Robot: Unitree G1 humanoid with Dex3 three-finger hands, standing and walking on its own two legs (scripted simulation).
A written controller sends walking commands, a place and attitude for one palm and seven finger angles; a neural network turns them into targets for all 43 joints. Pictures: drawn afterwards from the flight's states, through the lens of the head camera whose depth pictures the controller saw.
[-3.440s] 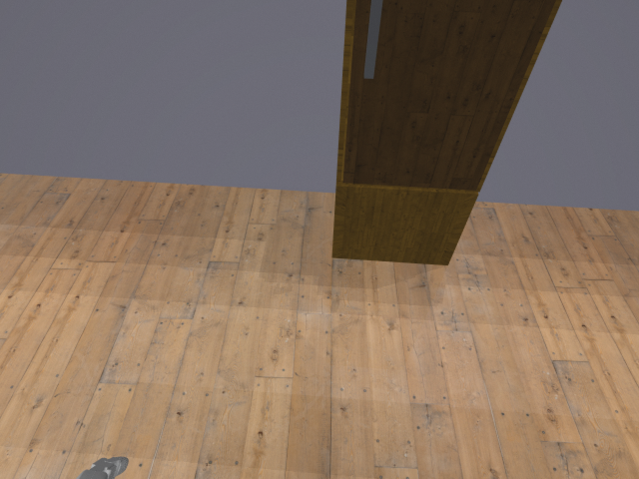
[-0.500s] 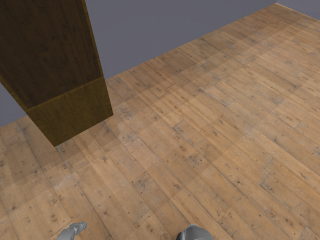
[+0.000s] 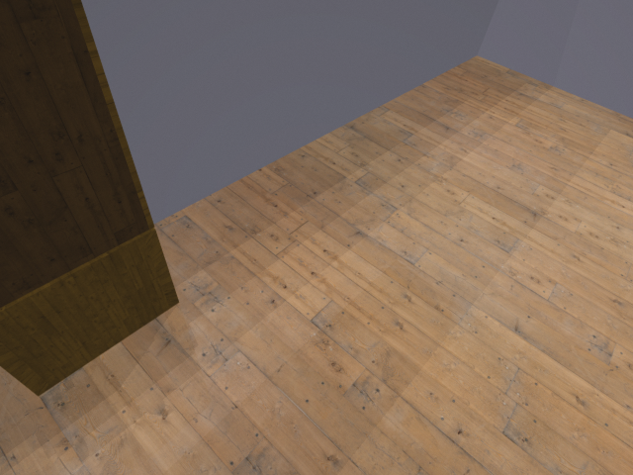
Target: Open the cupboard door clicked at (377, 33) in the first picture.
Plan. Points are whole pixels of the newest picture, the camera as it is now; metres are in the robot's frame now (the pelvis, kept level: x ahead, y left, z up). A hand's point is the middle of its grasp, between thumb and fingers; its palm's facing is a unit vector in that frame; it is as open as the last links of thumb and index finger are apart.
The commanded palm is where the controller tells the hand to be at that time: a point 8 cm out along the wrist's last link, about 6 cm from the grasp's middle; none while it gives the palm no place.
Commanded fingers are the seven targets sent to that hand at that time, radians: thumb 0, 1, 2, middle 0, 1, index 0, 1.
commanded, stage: turn to face it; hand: left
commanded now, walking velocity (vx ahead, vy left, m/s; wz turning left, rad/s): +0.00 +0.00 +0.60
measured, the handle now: out of the picture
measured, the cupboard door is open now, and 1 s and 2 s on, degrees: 0 0 0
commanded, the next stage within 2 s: take the last steps up to it in 1.40 s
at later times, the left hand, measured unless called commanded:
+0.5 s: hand out of the picture +0.14 +0.17 -0.14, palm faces +0.26 -0.94 -0.24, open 7.4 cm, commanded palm none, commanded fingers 0.00 0.90 0.90 -0.20 -0.30 -0.20 -0.30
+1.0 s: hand out of the picture -0.08 +0.21 -0.18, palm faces +0.59 -0.76 -0.26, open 7.4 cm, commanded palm none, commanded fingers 0.00 0.90 0.90 -0.20 -0.30 -0.20 -0.30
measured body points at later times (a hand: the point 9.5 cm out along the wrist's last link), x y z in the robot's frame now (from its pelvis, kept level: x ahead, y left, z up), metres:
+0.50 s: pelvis +0.07 -0.03 +0.01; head +0.09 -0.05 +0.46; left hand +0.12 +0.22 -0.12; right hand +0.11 -0.26 -0.16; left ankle +0.04 +0.08 -0.69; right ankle +0.10 -0.13 -0.73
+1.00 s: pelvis +0.03 +0.01 +0.00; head +0.05 +0.06 +0.45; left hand -0.11 +0.25 -0.16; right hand +0.30 -0.13 -0.11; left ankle +0.00 +0.09 -0.73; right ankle +0.10 -0.14 -0.66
